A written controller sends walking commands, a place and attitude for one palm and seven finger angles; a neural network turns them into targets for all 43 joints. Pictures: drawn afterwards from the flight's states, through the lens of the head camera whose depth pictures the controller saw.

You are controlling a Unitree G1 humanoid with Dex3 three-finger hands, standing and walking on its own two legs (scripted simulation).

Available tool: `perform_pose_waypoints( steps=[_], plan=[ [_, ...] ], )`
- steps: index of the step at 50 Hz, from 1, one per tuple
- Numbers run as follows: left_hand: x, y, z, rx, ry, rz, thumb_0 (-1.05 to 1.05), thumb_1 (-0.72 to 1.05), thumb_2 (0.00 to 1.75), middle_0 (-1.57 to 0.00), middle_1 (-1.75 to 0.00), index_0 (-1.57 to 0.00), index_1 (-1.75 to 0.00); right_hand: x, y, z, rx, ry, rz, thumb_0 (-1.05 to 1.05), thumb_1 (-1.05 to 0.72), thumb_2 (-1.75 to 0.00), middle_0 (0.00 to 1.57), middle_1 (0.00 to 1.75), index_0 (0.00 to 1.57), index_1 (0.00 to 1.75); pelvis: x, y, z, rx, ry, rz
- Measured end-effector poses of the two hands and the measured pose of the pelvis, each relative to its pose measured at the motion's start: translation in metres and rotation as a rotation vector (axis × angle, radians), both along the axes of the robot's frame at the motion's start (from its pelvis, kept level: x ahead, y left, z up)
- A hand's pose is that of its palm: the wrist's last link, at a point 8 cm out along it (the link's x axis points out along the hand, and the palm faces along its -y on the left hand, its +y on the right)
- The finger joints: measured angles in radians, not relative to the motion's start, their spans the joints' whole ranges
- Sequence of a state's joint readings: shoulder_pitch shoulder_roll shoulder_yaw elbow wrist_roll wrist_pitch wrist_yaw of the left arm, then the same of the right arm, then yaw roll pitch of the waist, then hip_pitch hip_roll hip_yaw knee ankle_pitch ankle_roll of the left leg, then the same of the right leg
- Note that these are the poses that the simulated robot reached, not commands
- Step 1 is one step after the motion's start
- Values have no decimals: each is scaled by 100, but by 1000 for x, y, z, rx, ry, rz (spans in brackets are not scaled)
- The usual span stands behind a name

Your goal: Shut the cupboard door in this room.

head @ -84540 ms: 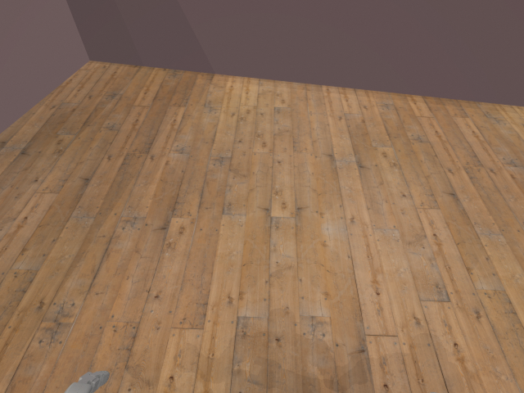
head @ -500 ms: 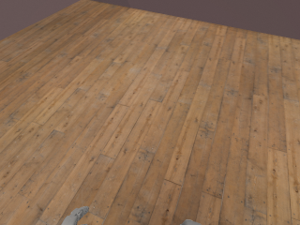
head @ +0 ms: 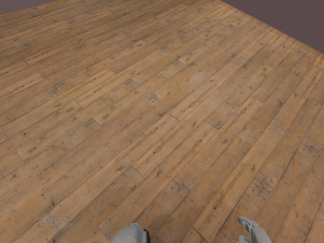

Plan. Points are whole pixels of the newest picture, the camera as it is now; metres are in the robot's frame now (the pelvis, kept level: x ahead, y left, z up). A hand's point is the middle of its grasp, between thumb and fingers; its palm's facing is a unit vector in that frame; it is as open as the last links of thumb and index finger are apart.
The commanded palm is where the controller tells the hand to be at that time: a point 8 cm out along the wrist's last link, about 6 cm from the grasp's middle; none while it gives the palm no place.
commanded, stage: turn to face it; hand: left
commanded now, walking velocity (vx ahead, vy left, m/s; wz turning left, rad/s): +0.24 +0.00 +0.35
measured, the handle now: out of the picture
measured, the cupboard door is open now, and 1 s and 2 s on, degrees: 6 6 6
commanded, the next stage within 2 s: none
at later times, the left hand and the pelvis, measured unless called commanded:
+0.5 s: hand (113, 192) +0.26 +0.17 -0.15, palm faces -0.10 -0.98 -0.18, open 7.4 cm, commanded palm none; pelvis +0.16 +0.00 +0.01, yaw -7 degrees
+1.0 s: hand (105, 158) +0.36 +0.22 -0.16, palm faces -0.30 -0.93 -0.21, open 7.4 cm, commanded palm none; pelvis +0.23 +0.04 +0.02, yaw -23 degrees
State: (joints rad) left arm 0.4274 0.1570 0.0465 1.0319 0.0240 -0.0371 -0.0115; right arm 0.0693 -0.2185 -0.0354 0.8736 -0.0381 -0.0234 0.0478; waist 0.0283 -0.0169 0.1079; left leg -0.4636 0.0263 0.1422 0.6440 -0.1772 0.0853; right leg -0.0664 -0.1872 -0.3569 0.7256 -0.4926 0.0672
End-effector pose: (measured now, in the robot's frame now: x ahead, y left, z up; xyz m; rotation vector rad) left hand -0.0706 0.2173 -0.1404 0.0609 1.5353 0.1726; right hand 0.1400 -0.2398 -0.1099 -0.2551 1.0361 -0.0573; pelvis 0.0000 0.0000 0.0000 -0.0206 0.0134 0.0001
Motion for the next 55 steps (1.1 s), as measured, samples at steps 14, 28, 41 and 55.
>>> perform_pose_waypoints(
  steps=[14, 28, 41, 55],
  plan=[
    [240, 49, 34, 85, -375, -63, 0, 92, 89, -20, -30, -19, -29, 9, 26, 11, -27, 183, -89, 0, -93, -90, 20, 30, 20, 30, 94, 20, 29, 1, -14, 34],
    [337, -13, 15, 34, -294, -255, 0, 91, 89, -20, -30, -20, -29, 1, 0, -27, 47, 343, -337, 1, -91, -90, 20, 30, 20, 30, 169, -11, 8, 4, 0, -154],
    [362, 14, 19, 37, -189, -326, 0, 91, 89, -20, -30, -20, -30, 108, -20, 13, -26, 93, -380, 1, -91, -90, 20, 30, 19, 30, 203, 8, 23, 12, 18, -285],
    [491, 46, 32, 26, -329, -527, 0, 92, 89, -20, -30, -20, -29, 77, 29, 33, -58, 82, -525, 1, -91, -90, 20, 30, 20, 30, 234, 47, 30, -33, 7, -474]
  ],
)
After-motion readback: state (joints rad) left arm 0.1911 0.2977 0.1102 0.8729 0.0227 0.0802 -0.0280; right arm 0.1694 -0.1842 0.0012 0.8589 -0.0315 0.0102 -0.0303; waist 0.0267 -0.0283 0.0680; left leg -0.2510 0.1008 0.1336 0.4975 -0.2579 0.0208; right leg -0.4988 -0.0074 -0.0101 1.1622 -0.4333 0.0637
